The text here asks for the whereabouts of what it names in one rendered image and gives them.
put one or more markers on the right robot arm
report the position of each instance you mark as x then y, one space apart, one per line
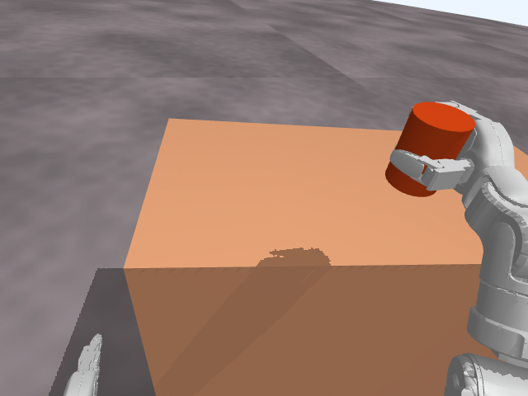
496 203

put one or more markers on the can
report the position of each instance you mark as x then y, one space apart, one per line
433 129

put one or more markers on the left robot hand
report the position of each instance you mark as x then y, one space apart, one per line
84 381

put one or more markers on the right robot hand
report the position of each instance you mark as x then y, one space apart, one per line
488 145

